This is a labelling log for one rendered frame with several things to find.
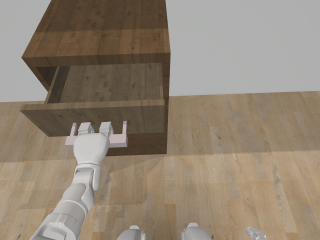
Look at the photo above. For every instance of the robot right shin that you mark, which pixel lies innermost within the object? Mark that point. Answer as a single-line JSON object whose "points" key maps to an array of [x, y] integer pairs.
{"points": [[193, 224]]}

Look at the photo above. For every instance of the robot left shin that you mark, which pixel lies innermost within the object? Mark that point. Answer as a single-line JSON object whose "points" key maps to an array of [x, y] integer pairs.
{"points": [[134, 227]]}

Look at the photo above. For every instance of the left robot hand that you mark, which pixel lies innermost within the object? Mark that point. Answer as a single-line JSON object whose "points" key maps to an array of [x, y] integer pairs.
{"points": [[91, 147]]}

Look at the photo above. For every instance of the right robot hand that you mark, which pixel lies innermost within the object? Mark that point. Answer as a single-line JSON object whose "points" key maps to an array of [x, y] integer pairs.
{"points": [[255, 234]]}

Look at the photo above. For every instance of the handle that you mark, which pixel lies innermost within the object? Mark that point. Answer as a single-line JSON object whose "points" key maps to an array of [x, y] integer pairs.
{"points": [[116, 140]]}

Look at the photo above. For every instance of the drawer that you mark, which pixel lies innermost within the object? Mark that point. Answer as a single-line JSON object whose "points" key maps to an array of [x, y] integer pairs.
{"points": [[102, 93]]}

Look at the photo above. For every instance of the cabinet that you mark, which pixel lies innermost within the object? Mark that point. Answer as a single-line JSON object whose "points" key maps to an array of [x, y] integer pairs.
{"points": [[105, 32]]}

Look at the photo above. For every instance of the left robot forearm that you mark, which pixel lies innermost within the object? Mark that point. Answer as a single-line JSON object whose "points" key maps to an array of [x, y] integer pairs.
{"points": [[65, 222]]}

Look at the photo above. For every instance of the robot shin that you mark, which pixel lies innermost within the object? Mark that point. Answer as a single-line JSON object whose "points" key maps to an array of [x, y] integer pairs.
{"points": [[134, 227], [193, 224]]}

